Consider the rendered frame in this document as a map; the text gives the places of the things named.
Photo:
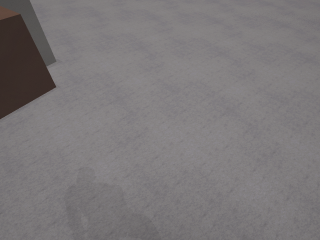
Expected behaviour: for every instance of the pedestal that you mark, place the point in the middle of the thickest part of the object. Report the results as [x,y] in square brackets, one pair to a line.
[23,74]

